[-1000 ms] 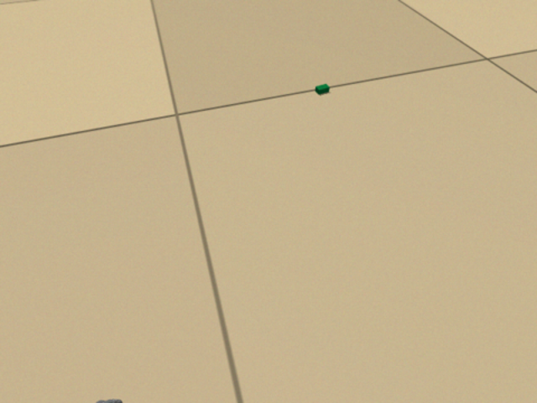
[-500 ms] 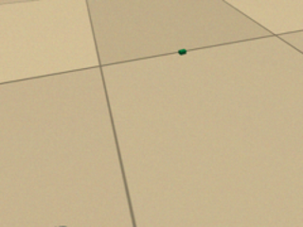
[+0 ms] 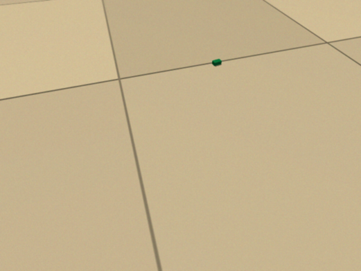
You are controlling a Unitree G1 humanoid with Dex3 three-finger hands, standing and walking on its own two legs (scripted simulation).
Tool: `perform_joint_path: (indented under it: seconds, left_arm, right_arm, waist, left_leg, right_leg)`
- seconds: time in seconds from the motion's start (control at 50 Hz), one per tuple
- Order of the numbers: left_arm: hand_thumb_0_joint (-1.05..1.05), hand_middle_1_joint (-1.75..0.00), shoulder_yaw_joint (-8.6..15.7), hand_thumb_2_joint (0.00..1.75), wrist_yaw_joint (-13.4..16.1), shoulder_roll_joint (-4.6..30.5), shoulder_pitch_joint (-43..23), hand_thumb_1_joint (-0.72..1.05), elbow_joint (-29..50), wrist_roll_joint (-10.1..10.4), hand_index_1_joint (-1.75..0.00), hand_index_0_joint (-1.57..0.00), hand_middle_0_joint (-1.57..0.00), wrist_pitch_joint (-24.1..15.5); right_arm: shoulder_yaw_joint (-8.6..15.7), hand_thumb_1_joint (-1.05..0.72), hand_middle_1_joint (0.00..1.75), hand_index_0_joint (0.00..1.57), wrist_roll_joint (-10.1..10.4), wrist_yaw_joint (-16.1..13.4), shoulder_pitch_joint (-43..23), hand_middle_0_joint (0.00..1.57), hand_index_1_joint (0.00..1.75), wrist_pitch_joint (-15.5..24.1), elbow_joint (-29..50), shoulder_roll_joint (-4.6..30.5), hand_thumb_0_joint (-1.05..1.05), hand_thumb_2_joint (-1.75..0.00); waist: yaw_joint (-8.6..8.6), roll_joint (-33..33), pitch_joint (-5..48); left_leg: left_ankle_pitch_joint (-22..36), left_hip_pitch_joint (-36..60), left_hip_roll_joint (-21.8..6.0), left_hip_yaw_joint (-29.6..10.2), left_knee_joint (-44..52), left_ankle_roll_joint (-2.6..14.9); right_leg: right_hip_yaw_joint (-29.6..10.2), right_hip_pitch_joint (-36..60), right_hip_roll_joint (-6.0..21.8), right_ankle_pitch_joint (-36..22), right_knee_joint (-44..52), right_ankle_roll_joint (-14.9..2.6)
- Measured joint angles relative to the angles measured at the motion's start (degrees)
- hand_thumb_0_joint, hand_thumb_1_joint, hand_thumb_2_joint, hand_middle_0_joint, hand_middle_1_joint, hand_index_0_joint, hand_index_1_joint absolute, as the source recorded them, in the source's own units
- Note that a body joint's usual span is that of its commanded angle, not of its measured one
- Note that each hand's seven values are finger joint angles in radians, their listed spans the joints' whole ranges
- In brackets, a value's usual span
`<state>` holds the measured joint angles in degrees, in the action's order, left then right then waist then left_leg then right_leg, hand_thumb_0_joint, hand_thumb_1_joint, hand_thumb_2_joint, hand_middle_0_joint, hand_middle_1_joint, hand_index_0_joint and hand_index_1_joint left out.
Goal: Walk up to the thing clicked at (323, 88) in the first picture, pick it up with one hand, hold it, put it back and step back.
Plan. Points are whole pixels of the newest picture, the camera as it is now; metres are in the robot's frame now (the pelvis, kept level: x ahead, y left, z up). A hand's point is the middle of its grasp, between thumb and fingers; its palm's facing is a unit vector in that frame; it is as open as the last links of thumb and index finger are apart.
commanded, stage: stand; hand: left
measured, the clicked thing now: (216, 62) +2.09 -0.30 -0.77
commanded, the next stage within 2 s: walk up in 0.12 s
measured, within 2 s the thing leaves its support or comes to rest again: neither
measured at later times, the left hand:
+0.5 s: hand out of the picture +0.11 +0.35 -0.18, palm faces +0.16 -0.94 -0.29, open 7.4 cm
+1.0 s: hand (103, 165) +0.45 +0.29 -0.16, palm faces +0.21 -0.93 -0.29, open 7.3 cm
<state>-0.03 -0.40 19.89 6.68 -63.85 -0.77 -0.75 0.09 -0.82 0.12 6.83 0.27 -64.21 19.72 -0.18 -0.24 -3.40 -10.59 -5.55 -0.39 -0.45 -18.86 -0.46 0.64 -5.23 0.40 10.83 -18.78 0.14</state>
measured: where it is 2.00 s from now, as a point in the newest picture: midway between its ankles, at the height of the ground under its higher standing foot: (201, 158)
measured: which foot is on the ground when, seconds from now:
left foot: down 0.00-0.20, up 0.22-0.36, down 0.38-0.92, up 0.94-1.00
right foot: down 0.00-0.40, up 0.42-0.88, down 0.90-1.00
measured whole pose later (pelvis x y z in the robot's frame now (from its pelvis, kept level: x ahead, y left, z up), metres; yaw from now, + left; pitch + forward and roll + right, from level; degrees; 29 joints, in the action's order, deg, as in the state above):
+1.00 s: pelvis +0.37 +0.00 -0.03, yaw +16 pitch +0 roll +0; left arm 5.5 -7.4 22.4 3.2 -48.7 -2.1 -1.3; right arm 3.3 -0.6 -1.7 20.4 4.7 -53.7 25.2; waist -0.8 -1.1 -6.0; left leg -27.9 -9.4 -4.5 -3.5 -59.8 1.9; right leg 4.0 -26.2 2.5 12.6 -39.3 -0.8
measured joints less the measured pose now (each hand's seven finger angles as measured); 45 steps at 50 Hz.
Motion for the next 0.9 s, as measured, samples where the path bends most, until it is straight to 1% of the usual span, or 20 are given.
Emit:
perform_joint_path:
  seconds: [0.12,0.16,0.2,0.22,0.26,0.28,0.32,0.36,0.38,0.4,0.42,0.44,0.46,0.5,0.56,0.64,0.74,0.8,0.86,0.9]
  left_arm:
    - [0.01,-0.30,-0.03,0.89,0.07,0.11,-0.05,0.91,0.06,0.03,-0.30,-0.21,-0.20,0.01]
    - [0.01,-0.30,2.11,0.89,-2.02,0.29,0.18,0.91,1.52,-1.44,-0.30,-0.21,-0.20,0.44]
    - [0.01,-0.30,3.91,0.89,-3.90,1.09,0.50,0.91,3.62,-2.46,-0.30,-0.21,-0.20,0.53]
    - [0.01,-0.30,4.63,0.89,-4.49,1.61,0.65,0.91,4.75,-2.65,-0.30,-0.21,-0.20,0.37]
    - [0.01,-0.30,5.92,0.89,-5.16,2.85,0.52,0.91,6.64,-2.83,-0.30,-0.21,-0.20,0.04]
    - [0.01,-0.30,6.44,0.89,-5.33,3.45,0.51,0.91,7.44,-2.89,-0.30,-0.21,-0.20,-0.09]
    - [0.01,-0.30,7.17,0.89,-5.59,4.39,1.07,0.91,8.57,-3.10,-0.30,-0.21,-0.20,-0.26]
    - [0.01,-0.30,7.52,0.89,-6.02,5.67,2.18,0.91,8.81,-3.35,-0.30,-0.21,-0.20,0.17]
    - [0.01,-0.30,7.64,0.89,-6.25,6.45,2.75,0.91,8.60,-3.36,-0.30,-0.21,-0.20,0.74]
    - [0.01,-0.30,7.79,0.89,-6.37,7.28,3.41,0.91,8.37,-3.40,-0.30,-0.21,-0.20,1.46]
    - [0.01,-0.30,7.96,0.89,-6.25,7.78,4.12,0.91,8.03,-3.47,-0.30,-0.21,-0.20,2.22]
    - [0.01,-0.30,8.02,0.90,-6.07,7.94,4.68,0.91,7.57,-3.44,-0.30,-0.21,-0.20,3.10]
    - [0.01,-0.30,7.86,0.90,-6.08,7.98,4.96,0.91,7.11,-3.45,-0.30,-0.20,-0.20,3.88]
    - [0.01,-0.30,7.11,0.90,-6.59,8.08,4.81,0.91,6.79,-2.99,-0.30,-0.20,-0.20,4.34]
    - [0.01,-0.30,6.53,0.90,-7.53,8.16,3.75,0.91,7.47,-2.11,-0.30,-0.20,-0.20,3.42]
    - [0.01,-0.30,6.11,0.90,-8.49,8.67,2.55,0.91,8.85,-1.55,-0.30,-0.20,-0.20,3.04]
    - [0.01,-0.30,5.83,0.90,-8.84,8.69,1.94,0.91,9.42,-1.49,-0.30,-0.20,-0.20,3.63]
    - [0.01,-0.30,5.66,0.90,-8.70,8.30,0.93,0.91,10.15,-1.50,-0.30,-0.20,-0.20,3.83]
    - [0.01,-0.30,5.53,0.90,-8.64,7.59,-0.83,0.91,11.56,-1.53,-0.30,-0.20,-0.20,3.64]
    - [0.01,-0.30,5.64,0.90,-8.51,6.77,-2.05,0.91,12.62,-1.54,-0.30,-0.20,-0.20,3.08]
  right_arm:
    - [-0.07,-0.90,0.30,0.20,0.00,0.01,-0.12,0.20,0.30,0.02,0.04,-0.07,0.01,-0.89]
    - [1.38,-0.90,0.30,0.20,-0.28,0.88,2.00,0.21,0.30,0.70,1.68,0.00,0.01,-0.89]
    - [2.45,-0.90,0.30,0.20,-0.92,1.64,4.93,0.21,0.30,1.28,2.93,0.73,0.01,-0.89]
    - [2.92,-0.90,0.30,0.20,-1.24,1.79,6.10,0.21,0.30,1.24,3.24,1.18,0.01,-0.89]
    - [3.74,-0.90,0.30,0.20,-1.52,1.93,7.88,0.21,0.30,1.07,3.60,1.88,0.01,-0.89]
    - [4.01,-0.90,0.30,0.20,-1.48,2.10,8.46,0.21,0.30,1.13,3.77,2.33,0.01,-0.89]
    - [4.54,-0.90,0.30,0.20,-1.27,2.62,9.02,0.21,0.30,1.57,4.29,3.62,0.01,-0.89]
    - [5.24,-0.90,0.30,0.20,-1.14,2.89,9.51,0.21,0.30,2.30,5.39,4.68,0.01,-0.89]
    - [5.65,-0.90,0.30,0.20,-1.09,2.84,9.95,0.21,0.30,2.93,6.12,5.12,0.01,-0.89]
    - [6.13,-0.90,0.30,0.20,-1.11,2.62,10.33,0.21,0.30,3.75,6.87,5.46,0.01,-0.89]
    - [6.60,-0.90,0.30,0.20,-1.35,2.14,10.64,0.21,0.30,4.54,7.76,5.91,0.01,-0.89]
    - [6.98,-0.90,0.30,0.20,-1.61,1.45,10.84,0.21,0.30,4.98,8.56,6.17,0.01,-0.89]
    - [7.16,-0.90,0.30,0.20,-1.48,0.88,11.13,0.21,0.30,5.12,9.08,6.18,0.01,-0.89]
    - [6.71,-0.90,0.30,0.20,-0.92,0.17,12.02,0.21,0.30,5.27,9.14,5.90,0.01,-0.89]
    - [5.45,-0.90,0.30,0.20,-0.36,-0.12,13.83,0.21,0.30,5.73,8.79,5.16,0.01,-0.89]
    - [4.05,-0.90,0.30,0.20,-0.19,-0.01,15.68,0.21,0.30,6.40,8.08,3.49,0.01,-0.89]
    - [3.12,-0.90,0.30,0.20,-0.26,0.26,17.35,0.21,0.30,7.05,8.10,2.01,0.01,-0.89]
    - [2.89,-0.90,0.30,0.21,-0.15,0.16,18.14,0.21,0.30,7.21,8.87,1.85,0.01,-0.89]
    - [2.91,-0.89,0.30,0.21,-0.38,-0.21,18.44,0.21,0.30,6.98,10.07,2.55,0.01,-0.89]
    - [3.09,-0.89,0.30,0.21,-0.64,-0.61,18.45,0.21,0.30,6.47,10.74,3.67,0.01,-0.89]
  waist:
    - [0.00,0.08,0.12]
    - [0.02,0.24,1.10]
    - [0.47,0.27,2.50]
    - [0.65,0.05,3.06]
    - [1.34,-1.36,3.35]
    - [1.87,-2.11,3.12]
    - [2.90,-2.57,2.29]
    - [3.37,-2.99,1.96]
    - [3.28,-3.43,1.99]
    - [3.18,-4.45,2.00]
    - [2.86,-5.25,2.22]
    - [2.15,-5.63,2.66]
    - [1.32,-5.82,3.15]
    - [0.37,-6.29,3.55]
    - [0.04,-7.22,3.14]
    - [0.00,-8.55,2.15]
    - [-0.18,-8.58,2.00]
    - [-0.47,-8.15,1.67]
    - [-0.87,-7.76,1.00]
    - [-1.26,-6.76,0.73]
  left_leg:
    - [0.03,0.06,0.04,-0.07,0.01,0.01]
    - [-4.37,-2.17,-0.08,-0.91,-3.76,1.03]
    - [-8.82,-4.70,-0.62,-1.45,-8.20,1.38]
    - [-9.78,-6.49,-0.98,-0.74,-11.47,1.49]
    - [-12.35,-10.59,-1.46,2.54,-18.85,1.38]
    - [-13.73,-12.19,-1.59,3.65,-21.01,1.43]
    - [-15.32,-14.10,-2.23,4.04,-21.66,1.82]
    - [-13.90,-14.42,-2.94,4.29,-18.40,2.22]
    - [-10.76,-13.63,-3.02,4.80,-15.78,2.13]
    - [-5.24,-12.68,-2.37,5.49,-14.88,2.08]
    - [-2.38,-12.33,-1.72,6.17,-15.62,2.17]
    - [-3.56,-12.25,-1.27,6.45,-17.00,2.38]
    - [-4.92,-11.63,-0.90,6.33,-17.20,2.63]
    - [-5.81,-8.86,-0.15,5.83,-14.72,3.16]
    - [-5.06,-4.16,0.77,4.84,-9.82,2.87]
    - [-5.66,0.73,1.53,3.33,-5.68,2.36]
    - [-7.79,5.80,0.83,1.60,-1.68,1.09]
    - [-9.75,8.28,0.06,0.54,-0.13,-0.13]
    - [-13.06,9.99,-0.44,-0.12,-0.56,-1.53]
    - [-16.68,10.47,-1.33,-0.60,-3.18,-2.45]
  right_leg:
    - [0.06,0.08,0.04,0.01,0.00,0.02]
    - [1.27,-1.40,-0.01,5.93,-3.24,-0.69]
    - [2.90,-2.57,-0.06,11.36,-6.22,-1.58]
    - [3.82,-2.76,0.15,11.53,-6.66,-1.93]
    - [5.49,-2.24,1.36,7.61,-5.92,-2.19]
    - [6.06,-1.67,1.95,5.92,-5.44,-2.19]
    - [6.99,-0.02,2.31,6.58,-5.09,-1.99]
    - [7.83,1.58,2.63,8.56,-5.73,-1.55]
    - [8.23,2.01,3.14,10.59,-7.43,-1.47]
    - [7.85,1.60,4.22,14.20,-11.15,-2.04]
    - [6.24,-0.46,4.74,18.24,-18.00,-2.63]
    - [3.84,-3.73,3.99,20.07,-26.28,-2.56]
    - [1.98,-6.99,2.84,19.66,-33.33,-2.45]
    - [0.33,-12.60,1.95,15.74,-41.60,-2.27]
    - [-1.44,-19.50,3.38,8.69,-43.75,-1.30]
    - [-4.38,-26.40,6.14,0.78,-40.57,0.32]
    - [-4.55,-30.37,7.95,-4.44,-34.45,1.37]
    - [-3.63,-30.01,7.87,-4.92,-28.24,0.88]
    - [-2.00,-27.89,7.38,-3.27,-20.08,-0.40]
    - [-0.70,-25.52,6.09,-1.68,-16.32,-1.51]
